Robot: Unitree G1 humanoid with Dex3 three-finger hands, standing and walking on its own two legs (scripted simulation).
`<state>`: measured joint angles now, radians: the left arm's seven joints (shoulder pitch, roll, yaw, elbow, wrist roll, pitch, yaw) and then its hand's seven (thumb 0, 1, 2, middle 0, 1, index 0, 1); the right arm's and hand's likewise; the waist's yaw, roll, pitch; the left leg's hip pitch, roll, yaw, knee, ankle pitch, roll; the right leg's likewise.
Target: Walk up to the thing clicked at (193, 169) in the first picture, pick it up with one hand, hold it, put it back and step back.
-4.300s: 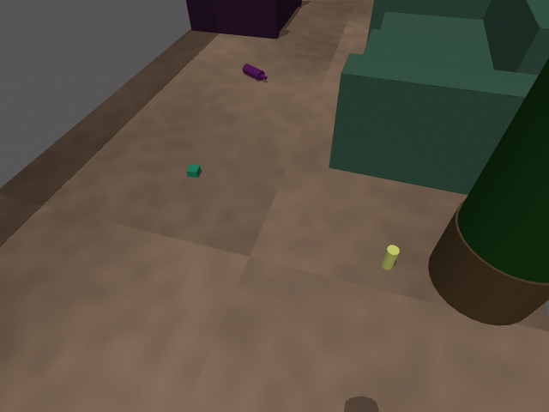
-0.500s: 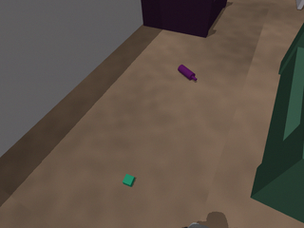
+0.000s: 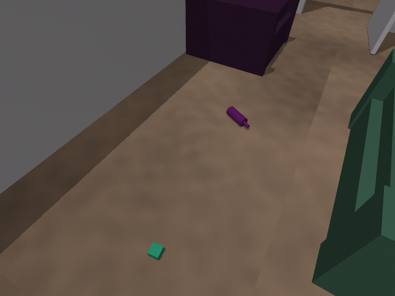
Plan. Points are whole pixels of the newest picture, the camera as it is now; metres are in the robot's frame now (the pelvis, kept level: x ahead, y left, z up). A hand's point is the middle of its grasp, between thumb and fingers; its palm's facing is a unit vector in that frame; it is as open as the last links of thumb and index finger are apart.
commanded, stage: walk up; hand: left
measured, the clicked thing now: (155, 251) +0.47 +0.21 -0.75
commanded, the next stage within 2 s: none
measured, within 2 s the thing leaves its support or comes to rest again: neither
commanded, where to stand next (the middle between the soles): +0.08 -0.01 m, yaw -1 degrees
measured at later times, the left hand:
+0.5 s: hand out of the picture +0.09 +0.25 -0.14, palm faces +0.05 -0.94 -0.34, open 7.4 cm
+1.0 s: hand out of the picture +0.11 +0.24 -0.14, palm faces +0.02 -0.95 -0.32, open 7.4 cm
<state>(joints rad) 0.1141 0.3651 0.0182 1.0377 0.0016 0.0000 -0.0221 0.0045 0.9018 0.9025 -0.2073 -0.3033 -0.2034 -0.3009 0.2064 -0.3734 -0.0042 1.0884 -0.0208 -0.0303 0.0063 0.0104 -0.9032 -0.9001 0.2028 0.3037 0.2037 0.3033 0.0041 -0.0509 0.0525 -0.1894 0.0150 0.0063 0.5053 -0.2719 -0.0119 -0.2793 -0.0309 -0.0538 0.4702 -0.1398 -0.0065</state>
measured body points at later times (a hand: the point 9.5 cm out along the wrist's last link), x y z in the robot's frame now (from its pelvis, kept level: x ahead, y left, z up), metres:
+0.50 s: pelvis +0.02 +0.00 +0.01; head +0.03 -0.01 +0.46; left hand +0.08 +0.30 -0.12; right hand +0.15 -0.29 -0.12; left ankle +0.00 +0.13 -0.74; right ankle +0.07 -0.12 -0.74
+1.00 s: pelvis +0.02 -0.01 +0.01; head +0.03 -0.01 +0.46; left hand +0.11 +0.29 -0.12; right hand +0.09 -0.31 -0.12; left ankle +0.00 +0.13 -0.74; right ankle +0.07 -0.12 -0.74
